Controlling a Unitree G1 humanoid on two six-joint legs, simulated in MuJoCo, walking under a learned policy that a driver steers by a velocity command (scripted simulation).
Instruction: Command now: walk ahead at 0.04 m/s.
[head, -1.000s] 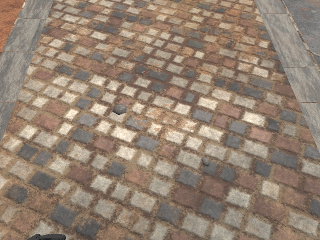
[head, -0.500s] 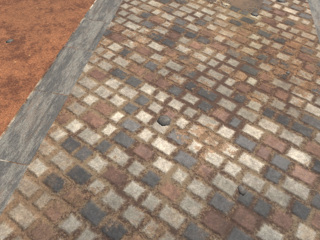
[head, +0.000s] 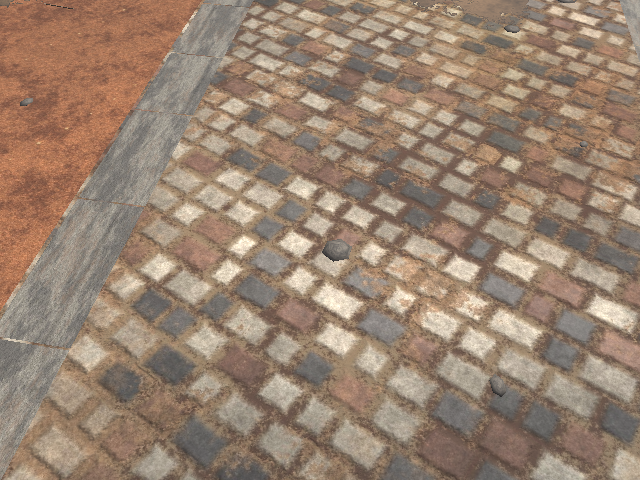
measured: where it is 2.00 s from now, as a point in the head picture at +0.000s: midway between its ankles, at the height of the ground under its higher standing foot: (349, 372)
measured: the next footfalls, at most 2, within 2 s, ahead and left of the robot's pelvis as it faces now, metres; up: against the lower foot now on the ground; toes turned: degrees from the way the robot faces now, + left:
left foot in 0.74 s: +0.44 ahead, +0.06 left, +0.00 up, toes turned +0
right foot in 1.14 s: +0.39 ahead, -0.16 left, +0.00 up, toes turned -3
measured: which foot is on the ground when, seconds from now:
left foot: down 0.00-0.28, up 0.30-0.72, down 0.74-1.00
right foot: down 0.00-0.74, up 0.76-1.00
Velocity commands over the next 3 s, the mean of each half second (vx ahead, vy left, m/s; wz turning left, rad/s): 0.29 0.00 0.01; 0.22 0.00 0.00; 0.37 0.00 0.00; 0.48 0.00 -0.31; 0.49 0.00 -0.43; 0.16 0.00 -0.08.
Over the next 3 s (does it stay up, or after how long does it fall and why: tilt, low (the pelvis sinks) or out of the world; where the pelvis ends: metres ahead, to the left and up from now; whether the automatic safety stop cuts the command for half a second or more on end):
stays up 1.18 -0.13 0.00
